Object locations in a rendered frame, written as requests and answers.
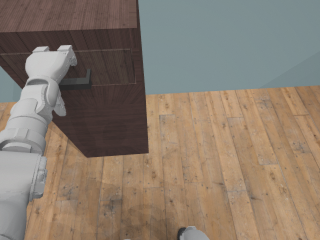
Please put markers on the cabinet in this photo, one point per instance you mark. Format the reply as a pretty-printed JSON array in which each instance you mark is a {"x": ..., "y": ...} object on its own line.
[{"x": 108, "y": 119}]

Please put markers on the drawer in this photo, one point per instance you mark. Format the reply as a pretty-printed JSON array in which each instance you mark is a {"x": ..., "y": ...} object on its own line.
[{"x": 108, "y": 66}]

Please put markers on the left robot forearm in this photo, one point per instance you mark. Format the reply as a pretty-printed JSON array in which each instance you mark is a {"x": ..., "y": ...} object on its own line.
[{"x": 27, "y": 125}]

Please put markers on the left robot upper arm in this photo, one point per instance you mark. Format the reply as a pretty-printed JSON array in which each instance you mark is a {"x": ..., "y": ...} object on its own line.
[{"x": 22, "y": 178}]

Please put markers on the robot right thigh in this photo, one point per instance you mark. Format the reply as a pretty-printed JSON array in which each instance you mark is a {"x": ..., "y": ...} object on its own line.
[{"x": 193, "y": 235}]

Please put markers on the robot left hand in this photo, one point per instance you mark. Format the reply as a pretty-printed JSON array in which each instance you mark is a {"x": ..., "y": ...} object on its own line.
[{"x": 52, "y": 64}]

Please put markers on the handle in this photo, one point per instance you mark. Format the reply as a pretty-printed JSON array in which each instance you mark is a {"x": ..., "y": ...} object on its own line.
[{"x": 83, "y": 83}]

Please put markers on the robot right shin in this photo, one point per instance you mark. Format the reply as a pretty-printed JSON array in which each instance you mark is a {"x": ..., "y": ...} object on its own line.
[{"x": 190, "y": 228}]

